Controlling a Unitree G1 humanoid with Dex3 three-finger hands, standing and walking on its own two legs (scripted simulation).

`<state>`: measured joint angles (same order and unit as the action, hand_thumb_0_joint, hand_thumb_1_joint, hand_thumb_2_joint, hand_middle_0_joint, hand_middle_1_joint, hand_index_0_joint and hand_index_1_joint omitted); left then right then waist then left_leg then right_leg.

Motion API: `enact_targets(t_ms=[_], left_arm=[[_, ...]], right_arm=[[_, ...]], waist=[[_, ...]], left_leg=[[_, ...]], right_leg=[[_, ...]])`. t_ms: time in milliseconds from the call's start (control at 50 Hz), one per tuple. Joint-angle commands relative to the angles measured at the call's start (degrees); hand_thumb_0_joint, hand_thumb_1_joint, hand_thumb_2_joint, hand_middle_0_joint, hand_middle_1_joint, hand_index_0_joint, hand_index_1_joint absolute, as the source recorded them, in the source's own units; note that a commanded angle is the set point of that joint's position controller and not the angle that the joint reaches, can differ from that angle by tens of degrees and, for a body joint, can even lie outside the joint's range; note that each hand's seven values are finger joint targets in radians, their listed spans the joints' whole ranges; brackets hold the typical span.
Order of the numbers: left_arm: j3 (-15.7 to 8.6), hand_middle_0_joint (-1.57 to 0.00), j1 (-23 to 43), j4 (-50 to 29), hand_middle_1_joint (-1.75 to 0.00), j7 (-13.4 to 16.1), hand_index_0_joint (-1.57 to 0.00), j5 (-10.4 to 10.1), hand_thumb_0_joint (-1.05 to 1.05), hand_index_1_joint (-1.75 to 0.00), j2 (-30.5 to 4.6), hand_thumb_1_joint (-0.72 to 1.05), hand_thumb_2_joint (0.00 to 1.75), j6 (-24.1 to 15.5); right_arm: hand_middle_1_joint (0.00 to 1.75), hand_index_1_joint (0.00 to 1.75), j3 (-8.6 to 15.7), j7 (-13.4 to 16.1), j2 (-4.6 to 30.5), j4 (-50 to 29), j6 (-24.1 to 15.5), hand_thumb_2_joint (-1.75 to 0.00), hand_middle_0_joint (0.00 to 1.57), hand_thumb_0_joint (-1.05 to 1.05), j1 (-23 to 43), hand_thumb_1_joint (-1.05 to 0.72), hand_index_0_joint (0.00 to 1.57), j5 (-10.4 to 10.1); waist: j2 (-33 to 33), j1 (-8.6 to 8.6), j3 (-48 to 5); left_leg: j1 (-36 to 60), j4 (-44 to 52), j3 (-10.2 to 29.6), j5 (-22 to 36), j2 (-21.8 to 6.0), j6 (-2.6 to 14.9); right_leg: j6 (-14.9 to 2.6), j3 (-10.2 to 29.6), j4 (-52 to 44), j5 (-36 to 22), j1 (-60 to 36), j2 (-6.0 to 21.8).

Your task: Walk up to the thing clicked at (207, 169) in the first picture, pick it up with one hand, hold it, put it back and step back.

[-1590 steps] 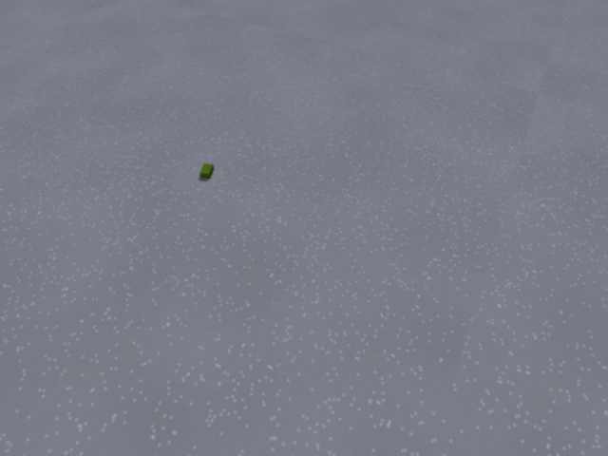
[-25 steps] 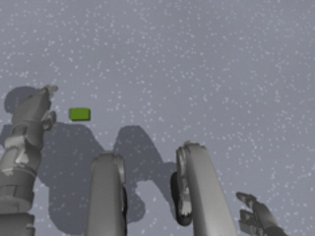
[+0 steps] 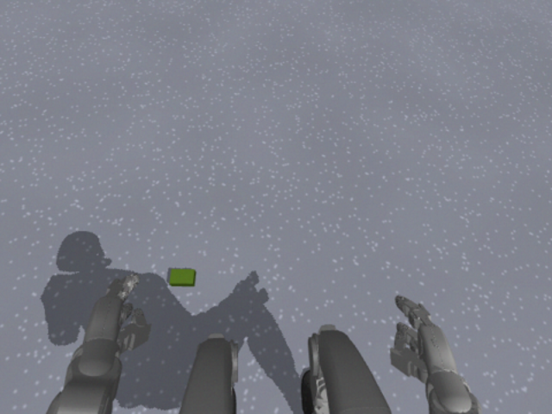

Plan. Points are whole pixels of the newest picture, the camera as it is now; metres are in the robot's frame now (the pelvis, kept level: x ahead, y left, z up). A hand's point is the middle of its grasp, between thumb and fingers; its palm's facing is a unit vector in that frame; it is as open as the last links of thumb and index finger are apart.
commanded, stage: home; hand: left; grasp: from above
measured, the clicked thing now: (183, 277) +0.49 +0.25 -0.60
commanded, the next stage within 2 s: none
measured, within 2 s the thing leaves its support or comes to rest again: neither
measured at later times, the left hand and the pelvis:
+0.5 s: hand (116, 353) +0.21 +0.18 +0.06, palm faces +0.07 -0.97 -0.21, open 7.4 cm; pelvis +0.05 +0.00 +0.10, yaw +2 degrees
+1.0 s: hand (122, 350) +0.21 +0.17 +0.05, palm faces +0.06 -0.98 -0.21, open 7.4 cm; pelvis +0.05 -0.01 +0.10, yaw +2 degrees
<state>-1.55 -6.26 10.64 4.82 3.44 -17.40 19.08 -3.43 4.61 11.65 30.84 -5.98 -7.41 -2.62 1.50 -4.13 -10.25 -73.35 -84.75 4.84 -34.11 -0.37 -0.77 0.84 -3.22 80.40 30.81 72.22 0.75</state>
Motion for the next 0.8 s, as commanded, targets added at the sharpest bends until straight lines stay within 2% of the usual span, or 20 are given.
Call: enact_targets(t_ms=[0, 20, 80, 160, 180, 200, 260, 320, 400, 500, 560, 680, 720, 780], left_arm=[[-4.36, -0.2, 0.65, -14.68, -0.3, 0.96, -0.2, -3.58, 0.0, -0.3, -4.94, 0.9, 0.9, -0.12], [-4.91, -0.2, -1.49, -15.87, -0.3, 0.92, -0.2, -4.26, 0.0, -0.3, -4.84, 0.9, 0.9, 0.34], [-5.23, -0.2, -7.3, -18.35, -0.3, 0.66, -0.2, -5.88, 0.0, -0.3, -3.5, 0.9, 0.9, 1.79], [-4.54, -0.2, -13.21, -22.72, -0.3, 0.13, -0.2, -7.49, 0.0, -0.3, -1.85, 0.9, 0.9, 3.45], [-4.33, -0.2, -14.81, -23.77, -0.3, -0.01, -0.2, -7.49, 0.0, -0.3, -1.45, 0.9, 0.9, 3.69], [-4.82, -0.2, -16.59, -24.97, -0.3, -0.06, -0.2, -7.49, 0.0, -0.3, -1.84, 0.9, 0.9, 4.04], [-3.45, -0.2, -19.51, -26.62, -0.3, -0.73, -0.2, -7.15, 0.0, -0.3, -0.85, 0.9, 0.9, 4.46], [-3.57, -0.2, -21.34, -28.32, -0.3, -1.4, -0.2, -7.14, 0.0, -0.3, -0.65, 0.9, 0.9, 4.8], [-3.29, -0.2, -22.7, -28.81, -0.3, -2.48, -0.2, -6.79, 0.0, -0.3, -0.55, 0.9, 0.9, 4.94], [-3.27, -0.2, -20.36, -27.73, -0.3, -3.48, -0.2, -6.32, 0.0, -0.3, -0.84, 0.9, 0.9, 4.27], [-3.79, -0.2, -20.45, -28.01, -0.3, -3.56, -0.2, -6.09, 0.0, -0.3, -1.41, 0.9, 0.9, 4.1], [-3.81, -0.2, -19.77, -28.94, -0.3, -3.43, -0.2, -5.92, 0.0, -0.3, -1.46, 0.9, 0.9, 3.76], [-3.75, -0.2, -21.06, -28.48, -0.3, -3.2, -0.2, -5.74, 0.0, -0.3, -1.39, 0.9, 0.9, 3.74], [-3.6, -0.2, -21.41, -28.56, -0.3, -3.15, -0.2, -5.91, 0.0, -0.3, -1.31, 0.9, 0.9, 3.77]], right_arm=[[0.3, 0.3, 3.52, 2.91, 8.22, -7.08, -3.81, -0.9, 0.2, 0.0, -2.41, -0.9, 0.2, 0.02], [0.3, 0.3, 3.4, 3.37, 8.25, -7.22, -4.17, -0.9, 0.2, 0.0, -2.83, -0.9, 0.2, 0.17], [0.3, 0.3, 3.23, 4.51, 7.8, -7.9, -4.96, -0.9, 0.2, 0.0, -4.37, -0.9, 0.2, 0.33], [0.3, 0.3, 2.99, 5.69, 7.11, -8.99, -6.08, -0.9, 0.2, 0.0, -5.84, -0.9, 0.2, 0.59], [0.3, 0.3, 3.05, 5.98, 6.83, -9.43, -6.34, -0.9, 0.2, 0.0, -6.04, -0.9, 0.2, 0.65], [0.3, 0.3, 3.16, 6.23, 6.98, -9.63, -6.61, -0.9, 0.2, 0.0, -6.26, -0.9, 0.2, 0.69], [0.3, 0.3, 3.25, 6.58, 6.91, -10.06, -7.49, -0.9, 0.2, 0.0, -6.31, -0.9, 0.2, 1.0], [0.3, 0.3, 3.3, 6.73, 6.84, -10.66, -8.26, -0.9, 0.2, 0.0, -6.29, -0.9, 0.2, 1.21], [0.3, 0.3, 3.93, 6.82, 7.35, -10.55, -9.42, -0.9, 0.2, 0.0, -6.08, -0.9, 0.2, 1.61], [0.3, 0.3, 4.37, 6.63, 7.8, -9.78, -10.44, -0.9, 0.2, 0.0, -5.84, -0.9, 0.2, 2.11], [0.3, 0.3, 4.16, 6.48, 7.82, -9.69, -10.86, -0.9, 0.2, 0.0, -5.19, -0.9, 0.2, 2.15], [0.3, 0.3, 4.07, 6.28, 7.72, -9.31, -11.32, -0.9, 0.2, 0.0, -4.67, -0.9, 0.2, 2.24], [0.3, 0.3, 4.25, 6.35, 7.75, -9.16, -11.33, -0.9, 0.2, 0.0, -4.84, -0.9, 0.2, 2.3], [0.3, 0.3, 4.2, 6.32, 7.84, -9.1, -11.13, -0.9, 0.2, 0.0, -5.07, -0.9, 0.2, 2.24]], waist=[[4.48, -0.49, -17.64], [5.62, 0.2, -16.5], [4.47, 0.24, -15.24], [3.43, 0.67, -11.01], [3.61, 0.56, -10.25], [3.02, 1.17, -9.44], [2.61, 0.93, -7.51], [1.05, 1.32, -4.07], [-0.16, 1.15, -3.73], [0.51, 0.63, -2.63], [0.74, 1.57, -1.9], [2.47, 1.73, -2.59], [1.43, 1.74, -4.83], [1.19, 1.92, -5.02]], left_leg=[[22.06, 20.98, 0.63, 7.67, 0.02, 1.55], [24.01, 22.87, 1.07, 8.19, -0.08, 1.31], [28.57, 25.86, 0.43, 13.44, -0.13, 1.11], [31.75, 30.09, -1.33, 15.13, 0.44, 1.42], [32.6, 31.14, -1.27, 15.46, 0.5, 1.37], [33.73, 31.97, -1.56, 15.85, 0.52, 1.39], [35.69, 33.97, -1.52, 18.09, 0.41, 1.29], [36.18, 35.79, -1.54, 16.04, 0.61, 1.67], [37.75, 36.44, -2.18, 17.8, 0.69, 1.71], [38.29, 36.6, -2.31, 17.49, 0.89, 1.7], [38.31, 36.98, -2.37, 16.54, 1.07, 1.7], [38.9, 37.57, -2.01, 16.0, 0.88, 1.37], [39.61, 36.47, -2.23, 18.9, 0.95, 1.54], [39.56, 36.02, -2.47, 20.7, 1.02, 1.53]], right_leg=[[-1.83, 1.0, -17.61, -7.27, -19.38, -1.4], [-1.87, 0.8, -18.55, -7.75, -20.48, -1.44], [-1.72, 0.35, -22.46, -11.64, -26.02, -1.74], [-1.42, 0.14, -28.8, -13.31, -32.4, -1.95], [-1.36, 0.11, -30.01, -13.52, -33.38, -2.04], [-1.35, -0.04, -30.99, -13.73, -34.43, -2.09], [-1.41, -0.69, -32.39, -15.11, -35.71, -2.43], [-1.2, -0.83, -34.81, -13.32, -36.88, -2.42], [-1.08, -1.21, -35.33, -14.35, -37.95, -2.47], [-0.9, -1.01, -35.41, -14.33, -37.59, -2.22], [-0.82, -0.88, -35.88, -13.69, -38.06, -2.02], [-0.92, -0.88, -35.5, -13.21, -38.46, -2.07], [-0.95, -0.8, -35.15, -15.83, -39.73, -1.98], [-0.91, -0.65, -34.85, -17.83, -40.23, -1.93]])
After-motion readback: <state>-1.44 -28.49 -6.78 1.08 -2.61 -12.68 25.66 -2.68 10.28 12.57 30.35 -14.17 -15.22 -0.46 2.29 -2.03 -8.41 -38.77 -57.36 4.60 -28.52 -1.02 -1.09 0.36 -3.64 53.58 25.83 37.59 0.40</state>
